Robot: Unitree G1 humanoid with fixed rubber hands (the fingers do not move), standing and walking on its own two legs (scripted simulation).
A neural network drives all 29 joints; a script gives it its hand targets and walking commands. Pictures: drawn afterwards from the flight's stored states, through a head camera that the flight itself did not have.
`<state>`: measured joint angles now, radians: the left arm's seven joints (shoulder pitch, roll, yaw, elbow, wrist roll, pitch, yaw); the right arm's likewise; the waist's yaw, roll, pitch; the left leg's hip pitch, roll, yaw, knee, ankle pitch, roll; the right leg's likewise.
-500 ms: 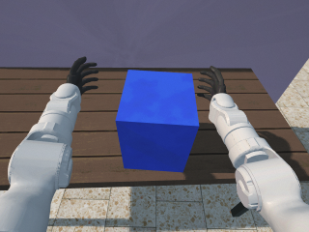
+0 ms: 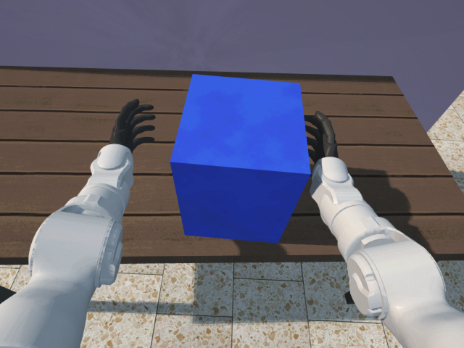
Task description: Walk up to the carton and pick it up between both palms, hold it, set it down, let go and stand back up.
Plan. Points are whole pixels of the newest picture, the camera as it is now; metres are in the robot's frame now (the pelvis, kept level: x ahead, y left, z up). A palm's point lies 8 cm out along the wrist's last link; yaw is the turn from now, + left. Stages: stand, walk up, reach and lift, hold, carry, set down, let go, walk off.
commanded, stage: reach and lift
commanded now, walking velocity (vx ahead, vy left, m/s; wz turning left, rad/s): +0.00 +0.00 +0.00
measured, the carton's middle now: (238, 164) +0.47 -0.02 +0.02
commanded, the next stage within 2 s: none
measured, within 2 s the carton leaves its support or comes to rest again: neither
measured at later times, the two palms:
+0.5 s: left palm (150, 139) +0.48 +0.15 +0.09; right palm (316, 158) +0.43 -0.15 +0.08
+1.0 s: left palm (148, 144) +0.46 +0.15 +0.09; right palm (314, 161) +0.42 -0.14 +0.09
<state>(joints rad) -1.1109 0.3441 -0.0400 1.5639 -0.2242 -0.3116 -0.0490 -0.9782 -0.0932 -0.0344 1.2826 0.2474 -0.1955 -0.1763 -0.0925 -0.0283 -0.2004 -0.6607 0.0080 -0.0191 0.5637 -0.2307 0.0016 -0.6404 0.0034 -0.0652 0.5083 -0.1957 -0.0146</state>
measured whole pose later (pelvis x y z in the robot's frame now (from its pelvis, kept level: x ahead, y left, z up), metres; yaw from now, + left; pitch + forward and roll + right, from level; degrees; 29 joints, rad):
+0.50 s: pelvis +0.00 +0.02 +0.01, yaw -2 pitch +15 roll -1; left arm -1.09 0.20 0.33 1.43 0.16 -0.28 -0.03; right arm -0.93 0.02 -0.41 1.17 -0.14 -0.24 -0.17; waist -0.07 -0.04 -0.11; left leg -0.54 0.01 0.03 0.49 -0.21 0.02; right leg -0.53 0.00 -0.02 0.43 -0.16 0.01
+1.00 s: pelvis +0.02 +0.01 +0.02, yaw -1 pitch +8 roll -1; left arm -0.91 0.01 0.63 1.05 0.47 -0.14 -0.07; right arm -0.77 0.22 -0.75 0.82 -0.57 -0.19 -0.06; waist -0.02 -0.03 0.01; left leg -0.28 0.01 0.04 0.33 -0.19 0.01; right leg -0.27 0.00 -0.05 0.28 -0.14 0.00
